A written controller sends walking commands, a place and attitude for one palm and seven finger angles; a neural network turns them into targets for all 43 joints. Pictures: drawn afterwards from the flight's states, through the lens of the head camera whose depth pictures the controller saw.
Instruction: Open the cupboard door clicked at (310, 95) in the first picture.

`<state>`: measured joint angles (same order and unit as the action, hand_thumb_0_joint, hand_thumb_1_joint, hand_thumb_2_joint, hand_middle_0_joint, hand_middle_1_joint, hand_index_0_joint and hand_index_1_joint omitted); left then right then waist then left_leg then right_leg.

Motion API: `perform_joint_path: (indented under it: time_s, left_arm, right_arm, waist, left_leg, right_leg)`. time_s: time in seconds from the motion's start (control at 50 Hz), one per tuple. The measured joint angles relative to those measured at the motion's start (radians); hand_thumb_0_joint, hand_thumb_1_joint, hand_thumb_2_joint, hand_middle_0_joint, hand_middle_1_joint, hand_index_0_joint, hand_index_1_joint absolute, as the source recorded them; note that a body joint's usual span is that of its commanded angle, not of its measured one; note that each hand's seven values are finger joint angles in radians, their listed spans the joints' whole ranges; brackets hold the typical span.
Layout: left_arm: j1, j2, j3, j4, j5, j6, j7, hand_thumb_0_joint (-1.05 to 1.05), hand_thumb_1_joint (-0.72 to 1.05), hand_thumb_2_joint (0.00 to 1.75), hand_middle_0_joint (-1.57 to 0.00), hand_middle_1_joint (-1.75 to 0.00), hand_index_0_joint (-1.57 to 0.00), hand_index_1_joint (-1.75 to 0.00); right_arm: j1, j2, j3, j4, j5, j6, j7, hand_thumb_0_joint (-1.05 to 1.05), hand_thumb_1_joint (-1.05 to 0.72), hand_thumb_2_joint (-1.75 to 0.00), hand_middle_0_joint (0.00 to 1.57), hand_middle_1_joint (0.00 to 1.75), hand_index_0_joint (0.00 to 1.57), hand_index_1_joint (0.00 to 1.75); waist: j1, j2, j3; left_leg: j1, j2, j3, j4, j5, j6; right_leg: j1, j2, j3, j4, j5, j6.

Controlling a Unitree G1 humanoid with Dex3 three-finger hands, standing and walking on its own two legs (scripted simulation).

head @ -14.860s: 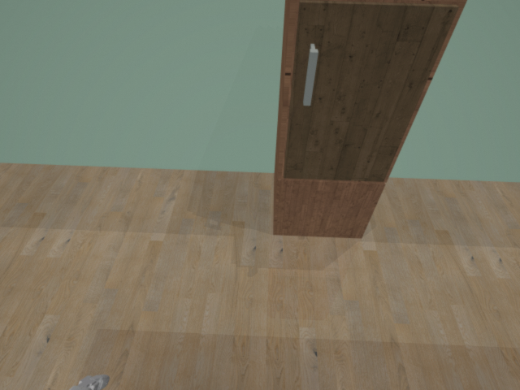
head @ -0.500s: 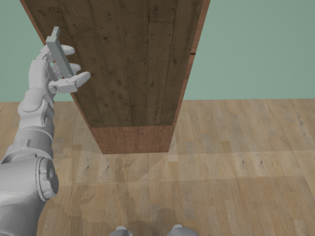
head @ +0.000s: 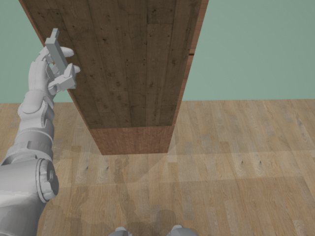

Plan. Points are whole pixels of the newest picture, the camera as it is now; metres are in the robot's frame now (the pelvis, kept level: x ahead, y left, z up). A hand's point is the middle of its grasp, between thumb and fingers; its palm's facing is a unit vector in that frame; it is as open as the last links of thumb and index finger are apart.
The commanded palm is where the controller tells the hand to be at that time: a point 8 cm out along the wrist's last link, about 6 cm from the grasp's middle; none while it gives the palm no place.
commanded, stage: pull the door open along its arc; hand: left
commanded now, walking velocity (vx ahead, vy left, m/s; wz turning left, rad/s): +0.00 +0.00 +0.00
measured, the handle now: (64, 60) +0.55 +0.21 +0.10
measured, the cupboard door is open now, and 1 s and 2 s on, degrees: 1 49 47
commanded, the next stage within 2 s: open thumb and fingers to let go in 0.86 s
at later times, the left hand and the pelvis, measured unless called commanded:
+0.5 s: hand (84, 116) +0.37 +0.14 +0.10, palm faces +0.24 -0.96 +0.12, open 6.2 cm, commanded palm +0.32 +0.18 +0.10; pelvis +0.01 +0.01 +0.01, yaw +1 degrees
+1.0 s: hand (136, 161) +0.27 +0.03 +0.11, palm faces +0.30 -0.95 -0.04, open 5.9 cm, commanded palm +0.23 +0.08 +0.10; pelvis -0.01 -0.04 +0.02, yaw +4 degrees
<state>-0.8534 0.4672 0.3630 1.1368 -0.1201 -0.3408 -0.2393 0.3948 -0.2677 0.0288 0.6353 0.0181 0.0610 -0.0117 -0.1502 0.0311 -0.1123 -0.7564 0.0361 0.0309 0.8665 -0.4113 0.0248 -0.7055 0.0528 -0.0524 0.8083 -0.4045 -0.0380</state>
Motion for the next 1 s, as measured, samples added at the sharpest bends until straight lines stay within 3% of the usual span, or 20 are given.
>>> perform_joint_path:
  time_s: [0.18, 0.34, 0.42, 0.46, 0.58, 0.66, 0.74, 0.84, 0.92, 1.0]
  left_arm:
    - [0.177, -0.058, -0.017, -0.175, -0.047, 0.019, -0.013, 0.01, 0.74, 0.80, -0.33, -1.32, -0.32, -1.33]
    - [0.448, -0.187, -0.110, -0.497, -0.103, 0.068, 0.030, 0.01, 0.72, 0.77, -0.33, -1.33, -0.30, -1.31]
    - [0.541, -0.325, -0.180, -0.670, -0.092, 0.102, 0.231, 0.02, 0.70, 0.78, -0.33, -1.33, -0.32, -1.29]
    - [0.581, -0.386, -0.218, -0.745, -0.065, 0.118, 0.334, 0.02, 0.69, 0.79, -0.32, -1.33, -0.33, -1.28]
    - [0.690, -0.522, -0.362, -0.920, 0.061, 0.202, 0.620, 0.02, 0.69, 0.80, -0.31, -1.33, -0.33, -1.29]
    - [0.767, -0.579, -0.462, -1.008, 0.148, 0.274, 0.743, 0.02, 0.71, 0.81, -0.30, -1.32, -0.32, -1.31]
    - [0.858, -0.580, -0.560, -1.081, 0.185, 0.315, 0.787, 0.02, 0.71, 0.81, -0.30, -1.31, -0.32, -1.32]
    - [0.961, -0.543, -0.649, -1.163, 0.188, 0.333, 0.783, 0.02, 0.70, 0.79, -0.31, -1.32, -0.33, -1.33]
    - [1.024, -0.517, -0.686, -1.215, 0.172, 0.347, 0.760, 0.02, 0.69, 0.77, -0.32, -1.32, -0.35, -1.34]
    - [1.008, -0.521, -0.685, -1.193, 0.154, 0.348, 0.779, 0.02, 0.68, 0.78, -0.33, -1.33, -0.37, -1.35]
  right_arm:
    - [0.017, 0.003, -0.007, -0.034, 0.013, 0.014, 0.008, 0.00, -0.91, -0.90, 0.21, 0.30, 0.20, 0.30]
    - [-0.014, 0.011, -0.021, -0.066, 0.028, -0.004, 0.021, 0.00, -0.91, -0.90, 0.21, 0.30, 0.20, 0.30]
    - [-0.066, 0.020, -0.028, -0.064, 0.016, -0.037, 0.035, 0.00, -0.91, -0.90, 0.20, 0.30, 0.20, 0.30]
    - [-0.099, 0.027, -0.027, -0.064, 0.004, -0.047, 0.044, 0.00, -0.91, -0.90, 0.20, 0.30, 0.20, 0.30]
    - [-0.184, 0.057, -0.023, -0.078, -0.035, -0.045, 0.063, 0.01, -0.91, -0.90, 0.20, 0.30, 0.20, 0.30]
    - [-0.217, 0.077, -0.016, -0.090, -0.051, -0.021, 0.064, 0.00, -0.91, -0.90, 0.20, 0.30, 0.20, 0.30]
    - [-0.227, 0.099, -0.009, -0.097, -0.055, 0.003, 0.056, 0.01, -0.91, -0.90, 0.20, 0.30, 0.20, 0.30]
    - [-0.227, 0.108, 0.001, -0.099, -0.051, 0.015, 0.051, 0.01, -0.91, -0.90, 0.21, 0.30, 0.20, 0.30]
    - [-0.227, 0.099, 0.005, -0.095, -0.050, 0.025, 0.047, 0.01, -0.90, -0.90, 0.21, 0.30, 0.20, 0.30]
    - [-0.235, 0.081, 0.004, -0.071, -0.055, 0.025, 0.027, 0.01, -0.90, -0.90, 0.20, 0.30, 0.20, 0.30]
  waist:
    - [0.021, 0.005, -0.019]
    - [0.070, 0.012, -0.031]
    - [0.104, 0.013, -0.021]
    - [0.117, 0.010, -0.016]
    - [0.146, 0.009, -0.010]
    - [0.154, 0.014, -0.007]
    - [0.153, 0.012, -0.002]
    - [0.138, 0.009, 0.012]
    - [0.125, 0.019, 0.019]
    - [0.120, 0.031, 0.034]
  left_leg:
    - [0.065, 0.003, 0.023, -0.036, -0.002, 0.004]
    - [0.153, -0.005, 0.034, -0.079, 0.002, 0.009]
    - [0.175, -0.015, 0.025, -0.084, 0.007, 0.009]
    - [0.180, -0.021, 0.020, -0.083, 0.011, 0.009]
    - [0.196, -0.035, 0.003, -0.075, 0.017, 0.003]
    - [0.219, -0.040, -0.012, -0.076, 0.020, -0.003]
    - [0.258, -0.039, -0.024, -0.090, 0.025, -0.013]
    - [0.303, -0.030, -0.038, -0.102, 0.029, -0.028]
    - [0.334, -0.021, -0.043, -0.114, 0.032, -0.039]
    - [0.350, -0.019, -0.057, -0.123, 0.040, -0.045]
  right_leg:
    - [0.056, 0.004, 0.024, -0.032, 0.005, 0.005]
    - [0.138, -0.003, 0.036, -0.068, 0.008, 0.012]
    - [0.164, -0.012, 0.027, -0.070, 0.006, 0.014]
    - [0.169, -0.018, 0.022, -0.064, 0.004, 0.014]
    - [0.186, -0.032, 0.004, -0.041, -0.007, 0.009]
    - [0.212, -0.037, -0.012, -0.036, -0.013, 0.001]
    - [0.253, -0.034, -0.022, -0.046, -0.014, -0.008]
    - [0.301, -0.024, -0.036, -0.060, -0.014, -0.024]
    - [0.331, -0.014, -0.040, -0.072, -0.011, -0.035]
    - [0.353, -0.010, -0.054, -0.084, -0.007, -0.043]
